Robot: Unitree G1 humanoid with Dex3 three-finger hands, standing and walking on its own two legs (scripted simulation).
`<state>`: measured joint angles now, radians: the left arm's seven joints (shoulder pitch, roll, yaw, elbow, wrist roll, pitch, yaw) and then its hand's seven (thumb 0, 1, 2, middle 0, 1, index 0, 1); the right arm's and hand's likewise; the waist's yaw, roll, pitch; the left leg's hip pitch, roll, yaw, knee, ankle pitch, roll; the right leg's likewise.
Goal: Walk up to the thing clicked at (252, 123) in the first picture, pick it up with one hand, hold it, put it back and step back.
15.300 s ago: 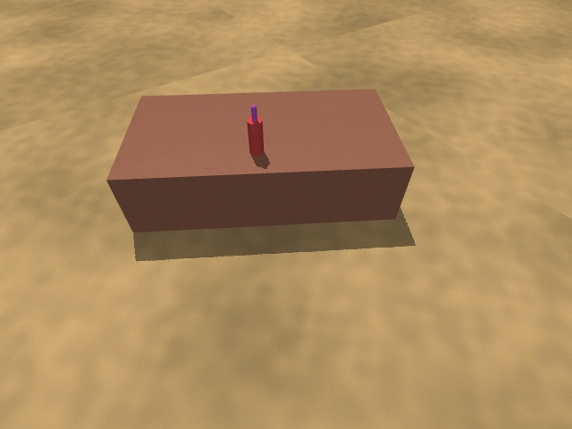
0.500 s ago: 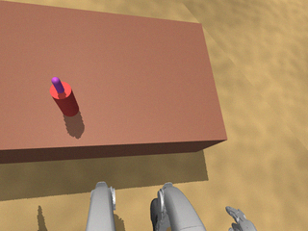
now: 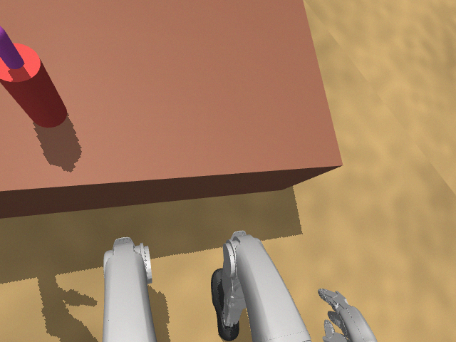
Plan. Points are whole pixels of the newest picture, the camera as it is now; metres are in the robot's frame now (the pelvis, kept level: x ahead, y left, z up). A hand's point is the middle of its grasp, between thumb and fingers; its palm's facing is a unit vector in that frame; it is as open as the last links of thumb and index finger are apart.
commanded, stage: approach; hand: left
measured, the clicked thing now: (26, 80) +0.54 +0.29 -0.08
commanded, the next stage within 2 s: close in in 0.04 s
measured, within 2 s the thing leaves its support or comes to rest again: neither
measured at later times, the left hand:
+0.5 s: hand (14, 104) +0.50 +0.31 -0.10, palm faces +0.35 -0.94 +0.00, open 17.6 cm
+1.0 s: hand (31, 100) +0.51 +0.28 -0.08, palm faces +0.34 -0.94 +0.00, open 17.7 cm
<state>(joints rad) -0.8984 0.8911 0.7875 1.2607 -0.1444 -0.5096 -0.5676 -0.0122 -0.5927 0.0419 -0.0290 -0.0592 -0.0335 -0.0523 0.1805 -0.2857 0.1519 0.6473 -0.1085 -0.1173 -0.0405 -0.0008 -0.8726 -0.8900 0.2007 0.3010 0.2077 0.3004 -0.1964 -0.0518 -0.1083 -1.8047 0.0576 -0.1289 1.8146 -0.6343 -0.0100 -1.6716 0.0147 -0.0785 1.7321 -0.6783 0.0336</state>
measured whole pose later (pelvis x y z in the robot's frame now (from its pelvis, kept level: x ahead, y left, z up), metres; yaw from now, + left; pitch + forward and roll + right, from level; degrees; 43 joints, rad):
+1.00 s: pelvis -0.02 -0.02 -0.09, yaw -1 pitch +36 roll -7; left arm -0.93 0.61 0.58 1.02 -0.04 -0.42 -0.11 -0.01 -0.61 0.01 -0.07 -0.04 -0.08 -0.03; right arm 0.17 -0.27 0.06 0.66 -0.09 0.05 0.03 0.00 -0.91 -0.90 0.20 0.30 0.21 0.30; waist -0.17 -0.01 -0.12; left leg -2.07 0.06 -0.14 2.10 -0.66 -0.03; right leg -1.97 0.03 -0.06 2.06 -0.72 0.03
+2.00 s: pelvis -0.02 -0.02 -0.11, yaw -1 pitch +35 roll -6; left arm -0.97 0.63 0.54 1.08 -0.07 -0.47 -0.12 -0.02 -0.15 0.73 -0.70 -0.86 -0.84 -0.87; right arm 0.18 -0.27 0.06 0.64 -0.08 0.06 0.04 0.00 -0.89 -0.89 0.20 0.30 0.21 0.30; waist -0.15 0.00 -0.12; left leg -2.10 0.06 -0.13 2.14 -0.66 -0.03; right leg -2.01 0.03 -0.05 2.10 -0.72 0.03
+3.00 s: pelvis +0.01 -0.01 +0.00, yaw +0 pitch +36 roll -6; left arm -0.83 0.52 0.51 0.97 -0.06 -0.39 -0.11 -0.02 -0.27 1.06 -0.74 -1.09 -0.80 -1.11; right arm 0.20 -0.25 0.03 0.69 -0.05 0.04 0.02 0.00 -0.89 -0.90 0.20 0.30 0.21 0.30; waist -0.14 0.02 -0.15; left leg -1.78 0.08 -0.10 1.81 -0.66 -0.02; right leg -1.69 0.03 -0.04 1.76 -0.70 0.02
